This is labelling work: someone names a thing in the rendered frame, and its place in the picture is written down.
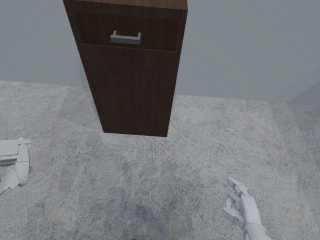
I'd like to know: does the right robot forearm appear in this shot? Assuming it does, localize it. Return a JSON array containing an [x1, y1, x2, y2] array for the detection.
[[242, 223, 272, 240]]

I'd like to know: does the drawer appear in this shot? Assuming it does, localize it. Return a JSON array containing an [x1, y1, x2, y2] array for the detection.
[[72, 10, 180, 52]]

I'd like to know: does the cabinet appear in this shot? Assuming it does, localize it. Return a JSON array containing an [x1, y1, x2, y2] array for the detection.
[[63, 0, 188, 137]]

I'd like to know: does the handle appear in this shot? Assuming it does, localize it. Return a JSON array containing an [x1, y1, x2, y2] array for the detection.
[[110, 30, 141, 45]]

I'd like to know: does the right robot hand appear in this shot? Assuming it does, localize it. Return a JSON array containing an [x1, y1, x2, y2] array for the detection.
[[223, 176, 262, 230]]

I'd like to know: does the left robot hand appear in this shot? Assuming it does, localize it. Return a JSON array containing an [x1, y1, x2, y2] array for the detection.
[[0, 137, 33, 196]]

